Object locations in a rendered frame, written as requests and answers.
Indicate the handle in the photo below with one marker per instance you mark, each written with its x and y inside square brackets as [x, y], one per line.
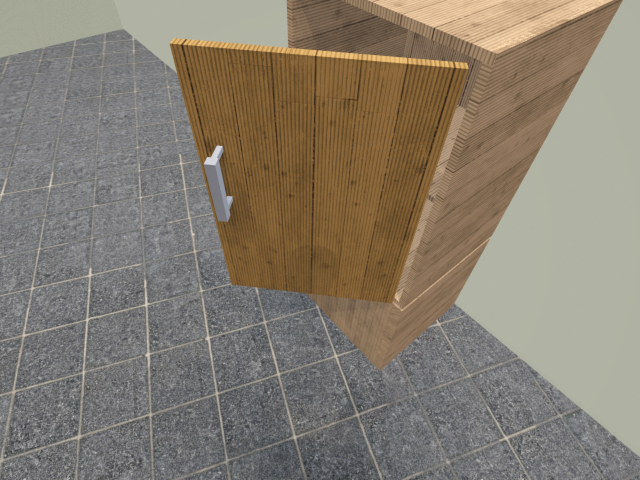
[222, 203]

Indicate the cupboard door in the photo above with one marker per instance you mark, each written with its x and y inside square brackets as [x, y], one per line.
[329, 158]

